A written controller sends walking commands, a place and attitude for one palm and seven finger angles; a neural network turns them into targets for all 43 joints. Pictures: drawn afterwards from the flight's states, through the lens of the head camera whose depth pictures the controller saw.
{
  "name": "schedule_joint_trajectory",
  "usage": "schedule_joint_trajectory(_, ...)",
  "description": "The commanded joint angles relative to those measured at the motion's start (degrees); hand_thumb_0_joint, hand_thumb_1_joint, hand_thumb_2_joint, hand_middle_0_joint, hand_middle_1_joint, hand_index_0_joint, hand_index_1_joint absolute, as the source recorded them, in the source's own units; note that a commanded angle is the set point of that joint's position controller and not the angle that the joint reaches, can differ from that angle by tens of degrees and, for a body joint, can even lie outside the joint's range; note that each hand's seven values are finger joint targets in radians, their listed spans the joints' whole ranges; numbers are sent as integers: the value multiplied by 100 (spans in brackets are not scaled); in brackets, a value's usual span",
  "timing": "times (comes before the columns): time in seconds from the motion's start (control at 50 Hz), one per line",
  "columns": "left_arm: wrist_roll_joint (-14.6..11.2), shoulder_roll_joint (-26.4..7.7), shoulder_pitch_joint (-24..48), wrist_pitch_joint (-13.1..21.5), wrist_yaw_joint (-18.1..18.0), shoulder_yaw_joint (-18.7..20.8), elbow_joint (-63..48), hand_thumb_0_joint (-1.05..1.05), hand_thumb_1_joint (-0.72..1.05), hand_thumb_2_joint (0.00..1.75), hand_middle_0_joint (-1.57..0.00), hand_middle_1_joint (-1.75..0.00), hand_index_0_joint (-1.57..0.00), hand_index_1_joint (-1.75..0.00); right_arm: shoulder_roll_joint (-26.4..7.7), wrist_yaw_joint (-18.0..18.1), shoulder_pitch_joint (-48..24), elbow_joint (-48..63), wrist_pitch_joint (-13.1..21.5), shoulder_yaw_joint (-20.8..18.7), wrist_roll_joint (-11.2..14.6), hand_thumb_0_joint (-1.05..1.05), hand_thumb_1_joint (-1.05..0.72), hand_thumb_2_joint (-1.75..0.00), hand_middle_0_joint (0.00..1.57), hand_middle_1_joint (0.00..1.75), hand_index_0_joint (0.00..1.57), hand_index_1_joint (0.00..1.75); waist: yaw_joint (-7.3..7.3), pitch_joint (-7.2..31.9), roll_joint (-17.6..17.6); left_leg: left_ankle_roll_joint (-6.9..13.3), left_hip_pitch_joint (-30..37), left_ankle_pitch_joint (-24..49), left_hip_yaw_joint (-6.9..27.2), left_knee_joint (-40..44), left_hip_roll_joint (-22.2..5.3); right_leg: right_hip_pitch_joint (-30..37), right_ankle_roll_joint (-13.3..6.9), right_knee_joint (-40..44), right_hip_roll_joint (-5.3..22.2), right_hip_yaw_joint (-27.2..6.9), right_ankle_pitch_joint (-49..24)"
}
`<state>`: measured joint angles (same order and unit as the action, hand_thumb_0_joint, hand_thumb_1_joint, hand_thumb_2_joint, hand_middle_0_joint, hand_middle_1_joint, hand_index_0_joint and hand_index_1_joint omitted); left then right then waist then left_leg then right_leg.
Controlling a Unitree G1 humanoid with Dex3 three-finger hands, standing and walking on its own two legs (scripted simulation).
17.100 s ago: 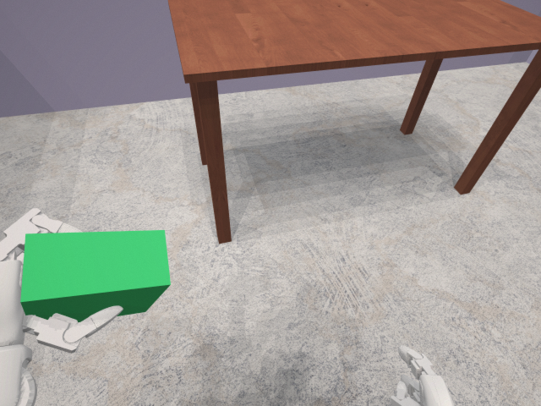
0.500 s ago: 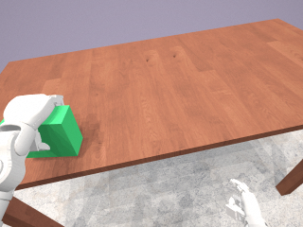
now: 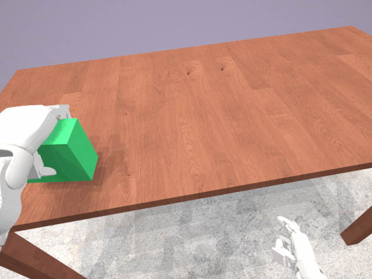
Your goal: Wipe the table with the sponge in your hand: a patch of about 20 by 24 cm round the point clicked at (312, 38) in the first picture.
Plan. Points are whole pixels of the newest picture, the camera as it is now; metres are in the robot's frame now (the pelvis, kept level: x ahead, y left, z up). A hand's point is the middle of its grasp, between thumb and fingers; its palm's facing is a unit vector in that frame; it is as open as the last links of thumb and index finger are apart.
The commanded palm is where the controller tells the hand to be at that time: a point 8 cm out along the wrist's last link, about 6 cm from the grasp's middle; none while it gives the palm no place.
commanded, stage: move the sponge above the wiping area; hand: left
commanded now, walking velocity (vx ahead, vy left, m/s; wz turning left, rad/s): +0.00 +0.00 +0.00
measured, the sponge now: (55, 158) +0.26 +0.33 +0.14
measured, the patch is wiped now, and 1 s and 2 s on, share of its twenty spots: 0.00 0.00 0.00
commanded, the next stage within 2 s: none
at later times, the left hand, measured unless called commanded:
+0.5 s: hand (37, 125) +0.28 +0.33 +0.22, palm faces +0.21 +0.01 -0.98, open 10.3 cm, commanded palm +0.23 +0.33 +0.25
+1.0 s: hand (30, 133) +0.27 +0.36 +0.20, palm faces +0.05 +0.02 -1.00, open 10.2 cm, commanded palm +0.23 +0.34 +0.25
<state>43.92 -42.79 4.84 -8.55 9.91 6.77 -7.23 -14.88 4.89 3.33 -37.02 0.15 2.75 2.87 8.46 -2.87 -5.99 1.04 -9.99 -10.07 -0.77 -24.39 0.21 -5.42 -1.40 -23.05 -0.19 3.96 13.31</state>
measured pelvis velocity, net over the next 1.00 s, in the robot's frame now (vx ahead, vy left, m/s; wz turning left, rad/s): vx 0.00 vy -0.01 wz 0.00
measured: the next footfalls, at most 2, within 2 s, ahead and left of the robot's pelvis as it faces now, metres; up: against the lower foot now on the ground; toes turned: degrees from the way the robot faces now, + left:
none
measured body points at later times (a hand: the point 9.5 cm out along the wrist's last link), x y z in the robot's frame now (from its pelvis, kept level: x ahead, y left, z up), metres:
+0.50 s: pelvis -0.01 +0.00 +0.00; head -0.01 -0.04 +0.45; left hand +0.26 +0.33 +0.27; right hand +0.24 -0.19 -0.09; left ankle +0.04 +0.11 -0.74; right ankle +0.00 -0.11 -0.74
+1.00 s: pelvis +0.00 -0.01 +0.00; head +0.00 -0.05 +0.45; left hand +0.27 +0.35 +0.25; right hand +0.24 -0.21 -0.09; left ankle +0.04 +0.11 -0.74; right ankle +0.00 -0.11 -0.74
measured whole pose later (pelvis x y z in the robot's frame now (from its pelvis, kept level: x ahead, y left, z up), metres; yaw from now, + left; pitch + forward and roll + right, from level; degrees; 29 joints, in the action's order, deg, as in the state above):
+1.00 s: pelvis +0.00 -0.01 +0.00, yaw +0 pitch -3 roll +0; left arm 46.1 -43.7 12.2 -18.5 13.1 7.5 4.2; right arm -16.1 4.2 2.6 -37.2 -1.4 3.3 3.7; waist 6.5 -1.7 -7.3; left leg 0.7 -12.0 -9.4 -0.6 -24.2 0.1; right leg -8.0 -1.7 -24.1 -0.4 3.9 13.3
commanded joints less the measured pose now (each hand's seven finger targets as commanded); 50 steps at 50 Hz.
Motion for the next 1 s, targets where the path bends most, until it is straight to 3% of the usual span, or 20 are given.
schedule_joint_trajectory(0.0, 72, -1675, 1943, -630, -498, 1280, -199, 0, 10, 130, -120, -160, -120, -160, -692, -8, -1112, 778, 219, -198, 5, 0, -90, -90, 20, 30, 20, 30, 4, 1301, -227, -84, 421, 1031, 262, 331, 4, -31, -331, 415, 67, -399, -679)
schedule_joint_trajectory(0.08, 184, -985, 1687, -1119, 49, 394, -85, 0, 10, 130, -120, -160, -120, -160, -599, -66, -1512, 1019, 190, -78, 189, 0, -90, -90, 20, 30, 20, 30, -130, 1173, 143, -29, 284, 678, 264, 404, 35, -201, -266, 364, 4, -418, -510)
schedule_joint_trajectory(0.14, 258, -793, 1736, -1033, 409, -106, -489, 0, 10, 130, -120, -160, -120, -160, -663, -65, -1288, 1099, 159, -125, 144, 0, -90, -90, 20, 30, 20, 30, -246, 1389, 182, 31, 404, 479, 325, 385, 59, -238, -191, 344, 34, -242, -483)
schedule_joint_trajectory(0.2, 515, -1361, 2357, -689, 473, 198, -1011, 0, 10, 130, -120, -160, -120, -160, -617, 4, -1233, 1155, 286, -79, 85, 0, -90, -90, 20, 30, 20, 30, -248, 1743, 293, 108, 552, 391, 397, 340, 83, -198, -227, 289, 4, -310, -256)
schedule_joint_trajectory(0.24, 548, -1720, 2713, -297, 282, 562, -1395, 0, 10, 130, -120, -160, -120, -160, -592, 67, -1104, 1126, 350, -101, 23, 0, -90, -90, 20, 30, 20, 30, -193, 1876, 56, 114, 767, 391, 499, 439, 63, -150, -244, 305, -41, -300, -233)
schedule_joint_trajectory(0.28, 572, -2519, 2769, -72, -77, 1476, -1699, 0, 10, 130, -120, -160, -120, -160, -550, 120, -1244, 1118, 478, -63, 0, 0, -90, -90, 20, 30, 20, 30, 9, 1982, -278, 102, 824, 562, 564, 452, 78, 33, -396, 259, -140, -662, -294)
schedule_joint_trajectory(0.3, 523, -2250, 2745, -55, -258, 1376, -1508, 0, 10, 130, -120, -160, -120, -160, -507, 143, -1054, 1028, 462, -88, -89, 0, -90, -90, 20, 30, 20, 30, 32, 2021, -229, 76, 793, 857, 465, 429, 86, 134, -396, 236, -53, -457, -461)
schedule_joint_trajectory(0.34, 327, -1841, 2338, -241, -449, 1325, -805, 0, 10, 130, -120, -160, -120, -160, -541, 68, -993, 847, 351, -138, -44, 0, -90, -90, 20, 30, 20, 30, 30, 1492, -318, -39, 659, 1035, 417, 416, 36, -29, -372, 396, -25, -405, -566)
schedule_joint_trajectory(0.38, 164, -1725, 2235, -609, -535, 1371, -342, 0, 10, 130, -120, -160, -120, -160, -568, -7, -1296, 807, 312, -127, 69, 0, -90, -90, 20, 30, 20, 30, 94, 1125, -317, -105, 443, 924, 403, 411, 38, -144, -437, 454, -62, -683, -442)
schedule_joint_trajectory(0.4, 88, -1467, 2099, -804, -528, 1145, -129, 0, 10, 130, -120, -160, -120, -160, -670, -34, -1141, 737, 227, -180, 6, 0, -90, -90, 20, 30, 20, 30, 94, 1159, -122, -115, 332, 912, 280, 407, -17, -53, -372, 434, 41, -446, -550)
schedule_joint_trajectory(0.5, 207, -1195, 1471, -1382, 67, 540, 226, 0, 10, 130, -120, -160, -120, -160, -802, -71, -1278, 989, 61, -126, 113, 0, -90, -90, 20, 30, 20, 30, -78, 1114, 480, -34, 62, 629, 153, 341, 40, -138, -223, 369, 50, -365, -565)
schedule_joint_trajectory(0.58, 352, -1176, 1749, -1172, 492, 206, -602, 0, 10, 130, -120, -160, -120, -160, -611, -46, -1480, 1252, 188, -51, 204, 0, -90, -90, 20, 30, 20, 30, -237, 1557, 195, 75, 372, 479, 234, 180, 104, -220, -204, 258, 5, -473, -435)
schedule_joint_trajectory(0.66, 459, -2123, 2267, -214, 434, 907, -1517, 0, 10, 130, -120, -160, -120, -160, -608, 118, -978, 1169, 359, -113, 35, 0, -90, -90, 20, 30, 20, 30, -219, 2016, 77, 196, 827, 811, 334, 61, 180, -131, -193, 268, 14, -392, -588)
schedule_joint_trajectory(0.68, 456, -2402, 2401, -41, 284, 1226, -1893, 0, 10, 130, -120, -160, -120, -160, -529, 170, -1197, 1295, 504, -62, 48, 0, -90, -90, 20, 30, 20, 30, -143, 2000, -142, 193, 938, 726, 406, 80, 160, -156, -306, 316, -51, -709, -400)
schedule_joint_trajectory(0.72, 409, -2359, 2216, 122, -57, 1468, -1130, 0, 10, 130, -120, -160, -120, -160, -546, 235, -762, 961, 514, -136, -41, 0, -90, -90, 20, 30, 20, 30, -166, 1602, -116, 137, 859, 894, 338, 114, 146, -274, -296, 419, -8, -495, -461)
schedule_joint_trajectory(0.74, 310, -1998, 2216, 72, -97, 1254, -787, 0, 10, 130, -120, -160, -120, -160, -582, 208, -773, 897, 458, -149, -20, 0, -90, -90, 20, 30, 20, 30, -180, 1205, -270, 83, 724, 816, 353, 182, 116, -369, -302, 507, -2, -425, -462)
schedule_joint_trajectory(0.78, 174, -2037, 2395, -154, -218, 1431, -271, 0, 10, 130, -120, -160, -120, -160, -615, 159, -1042, 839, 429, -153, 108, 0, -90, -90, 20, 30, 20, 30, -107, 824, -401, 12, 529, 602, 410, 259, 107, -478, -393, 595, -56, -744, -247)
schedule_joint_trajectory(0.84, 80, -1783, 2264, -553, -282, 1161, 360, 0, 10, 130, -120, -160, -120, -160, -779, 79, -901, 712, 255, -238, 56, 0, -90, -90, 20, 30, 20, 30, -61, 994, -69, -54, 260, 739, 268, 282, 67, -174, -293, 514, 58, -435, -529)
schedule_joint_trajectory(0.88, 221, -1757, 2067, -863, -151, 1072, 429, 0, 10, 130, -120, -160, -120, -160, -717, 23, -1262, 833, 259, -150, 98, 0, -90, -90, 20, 30, 20, 30, 2, 1121, 43, -41, 196, 792, 274, 287, 105, -99, -327, 398, 19, -610, -581)
schedule_joint_trajectory(0.98, 406, -1679, 1664, -1043, 550, 676, 159, 0, 10, 130, -120, -160, -120, -160, -731, -33, -1250, 1106, 145, -116, 153, 0, -90, -90, 20, 30, 20, 30, -195, 1572, 430, 85, 253, 822, 192, 80, 136, -8, -205, 217, 32, -542, -970)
